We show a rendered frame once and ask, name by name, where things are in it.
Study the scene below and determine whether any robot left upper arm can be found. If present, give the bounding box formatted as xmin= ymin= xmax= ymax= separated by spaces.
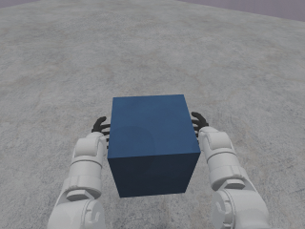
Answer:
xmin=48 ymin=198 xmax=106 ymax=229

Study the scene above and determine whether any right robot forearm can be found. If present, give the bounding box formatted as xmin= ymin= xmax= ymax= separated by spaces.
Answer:
xmin=198 ymin=126 xmax=270 ymax=224

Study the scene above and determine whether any robot right hand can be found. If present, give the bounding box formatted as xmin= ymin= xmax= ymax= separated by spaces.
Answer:
xmin=191 ymin=112 xmax=209 ymax=144

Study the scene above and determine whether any carton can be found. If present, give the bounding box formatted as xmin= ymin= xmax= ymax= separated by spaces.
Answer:
xmin=107 ymin=94 xmax=201 ymax=198

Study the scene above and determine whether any left robot forearm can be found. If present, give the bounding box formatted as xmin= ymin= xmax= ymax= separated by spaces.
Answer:
xmin=47 ymin=132 xmax=108 ymax=229

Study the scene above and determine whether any robot right upper arm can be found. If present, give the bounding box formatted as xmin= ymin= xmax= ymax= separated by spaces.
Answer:
xmin=211 ymin=188 xmax=284 ymax=229

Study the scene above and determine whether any robot left hand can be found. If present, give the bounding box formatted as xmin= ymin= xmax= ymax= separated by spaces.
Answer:
xmin=91 ymin=116 xmax=111 ymax=149

